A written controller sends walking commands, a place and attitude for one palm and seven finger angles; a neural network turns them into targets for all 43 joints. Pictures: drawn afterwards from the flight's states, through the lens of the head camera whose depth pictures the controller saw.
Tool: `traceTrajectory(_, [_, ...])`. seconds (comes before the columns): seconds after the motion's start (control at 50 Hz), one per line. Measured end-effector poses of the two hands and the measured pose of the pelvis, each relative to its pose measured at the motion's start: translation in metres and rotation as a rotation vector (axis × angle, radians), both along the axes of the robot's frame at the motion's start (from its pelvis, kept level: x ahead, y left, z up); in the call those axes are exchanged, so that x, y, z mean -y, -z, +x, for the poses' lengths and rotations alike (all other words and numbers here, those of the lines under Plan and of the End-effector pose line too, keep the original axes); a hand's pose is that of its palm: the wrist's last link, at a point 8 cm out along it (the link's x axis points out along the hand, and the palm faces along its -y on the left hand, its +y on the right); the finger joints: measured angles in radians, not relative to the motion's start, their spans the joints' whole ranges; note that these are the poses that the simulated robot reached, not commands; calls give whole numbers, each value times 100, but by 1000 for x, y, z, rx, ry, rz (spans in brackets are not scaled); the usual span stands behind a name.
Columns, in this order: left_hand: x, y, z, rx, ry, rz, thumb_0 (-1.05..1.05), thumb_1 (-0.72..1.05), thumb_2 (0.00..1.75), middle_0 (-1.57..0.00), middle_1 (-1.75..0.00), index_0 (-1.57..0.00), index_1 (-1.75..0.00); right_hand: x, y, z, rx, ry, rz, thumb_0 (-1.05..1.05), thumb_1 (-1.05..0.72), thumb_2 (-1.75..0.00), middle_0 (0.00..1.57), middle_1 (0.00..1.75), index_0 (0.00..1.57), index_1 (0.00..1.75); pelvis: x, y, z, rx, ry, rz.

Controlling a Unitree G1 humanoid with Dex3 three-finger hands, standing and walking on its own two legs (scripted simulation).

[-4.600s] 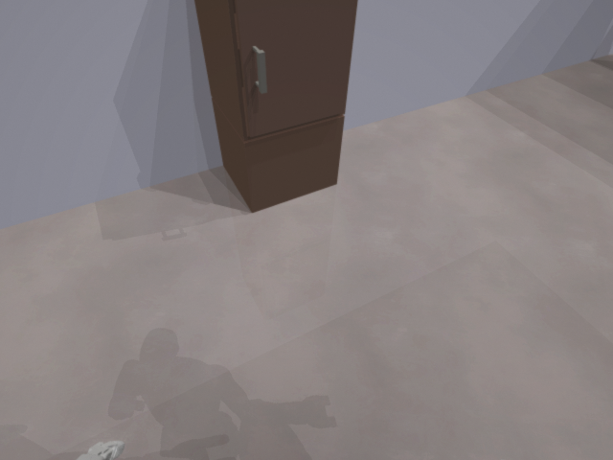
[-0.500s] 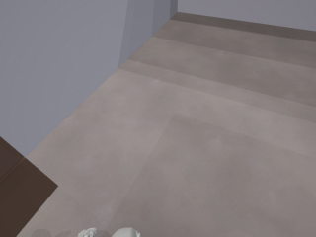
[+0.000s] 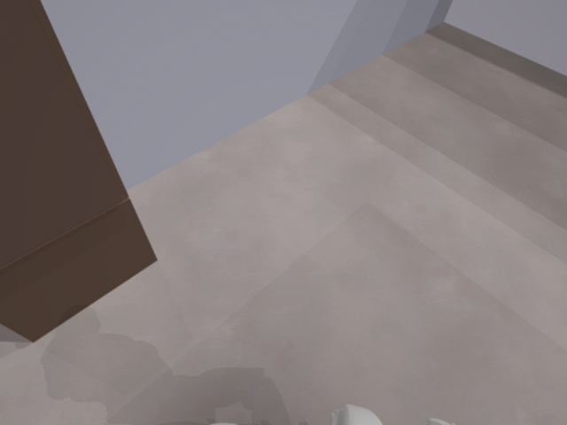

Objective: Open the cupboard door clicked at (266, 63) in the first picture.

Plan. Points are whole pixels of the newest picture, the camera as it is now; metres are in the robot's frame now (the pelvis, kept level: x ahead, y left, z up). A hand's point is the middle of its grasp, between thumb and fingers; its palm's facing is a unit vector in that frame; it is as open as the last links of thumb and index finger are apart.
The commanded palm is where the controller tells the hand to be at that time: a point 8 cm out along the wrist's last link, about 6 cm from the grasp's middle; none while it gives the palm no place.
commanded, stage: turn to face it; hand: left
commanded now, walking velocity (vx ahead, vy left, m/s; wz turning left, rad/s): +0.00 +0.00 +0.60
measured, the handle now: out of the picture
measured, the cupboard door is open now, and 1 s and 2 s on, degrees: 0 0 0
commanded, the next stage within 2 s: take the last steps up to it in 1.20 s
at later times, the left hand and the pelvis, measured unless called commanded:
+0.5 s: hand out of the picture +0.00 +0.17 -0.15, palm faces +0.31 -0.91 -0.26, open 7.4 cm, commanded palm none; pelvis -0.03 -0.04 +0.00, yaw +19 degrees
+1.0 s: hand out of the picture -0.08 +0.24 -0.16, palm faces +0.58 -0.77 -0.27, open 7.4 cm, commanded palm none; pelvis -0.05 +0.00 +0.00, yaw +34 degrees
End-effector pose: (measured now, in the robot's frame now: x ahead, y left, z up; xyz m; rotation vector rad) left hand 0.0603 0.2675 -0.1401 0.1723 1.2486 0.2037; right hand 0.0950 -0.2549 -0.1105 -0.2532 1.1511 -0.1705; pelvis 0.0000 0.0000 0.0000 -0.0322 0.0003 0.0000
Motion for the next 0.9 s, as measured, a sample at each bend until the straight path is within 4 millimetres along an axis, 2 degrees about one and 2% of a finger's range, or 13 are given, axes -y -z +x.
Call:
traceTrajectory(0.12, [9, -12, 14, 84, -26, 20, 0, 91, 90, -20, -30, -20, -30, -1, 11, -16, -44, -18, 43, 1, -91, -90, 20, 30, 20, 30, 9, 0, -6, -3, -68, 7])
traceTrajectory(0.24, [34, -23, 14, 170, -57, 48, 0, 91, 90, -20, -30, -20, -30, 20, 32, -30, -99, -42, 76, 1, -90, -90, 20, 30, 20, 30, 33, 7, -16, -10, -144, 21])
traceTrajectory(0.28, [42, -24, 4, 186, -72, 65, 0, 90, 90, -20, -30, -20, -30, 29, 40, -30, -111, -53, 82, 1, -91, -90, 20, 30, 20, 30, 40, 11, -20, -7, -168, 24])
traceTrajectory(0.36, [55, -31, -29, 153, -131, 67, 0, 90, 90, -20, -30, -20, -30, 40, 37, -24, -132, -102, 76, 1, -91, -90, 20, 30, 20, 30, 46, 3, -24, 9, -231, 38])
traceTrajectory(0.48, [59, -25, -74, 99, -227, 44, 0, 90, 90, -20, -30, -21, -30, 39, 28, -8, -148, -186, 49, 1, -91, -90, 20, 30, 20, 30, 46, 0, -27, 13, -323, 50])
traceTrajectory(0.58, [49, -8, -118, 50, -324, 13, 0, 90, 90, -20, -30, -21, -30, 14, 22, 20, -145, -297, 7, 1, -91, -90, 20, 30, 20, 30, 33, 4, -33, 0, -393, 46])
traceTrajectory(0.66, [30, 16, -162, -1, -417, -13, 0, 90, 90, -20, -30, -21, -30, -24, 21, 50, -74, -403, -28, 1, -91, -90, 20, 30, 20, 30, 12, 18, -40, -12, -451, 30])
traceTrajectory(0.72, [17, 20, -188, -63, -466, -14, 0, 90, 90, -20, -30, -21, -30, -50, 11, 63, -18, -457, -27, 1, -91, -90, 20, 30, 20, 30, 4, 16, -46, -11, -466, 24])
traceTrajectory(0.8, [4, 8, -199, -60, -508, -4, 1, 91, 90, -20, -30, -20, -30, -72, -1, 67, 8, -504, -27, 1, -91, -90, 20, 30, 20, 30, -2, 4, -48, -7, -507, -1])
traceTrajectory(0.9, [-5, -6, -193, 16, -541, 25, 1, 91, 90, -20, -30, -20, -30, -88, -2, 66, -5, -551, -3, 0, -91, -90, 20, 30, 20, 30, -3, -3, -49, -3, -556, 2])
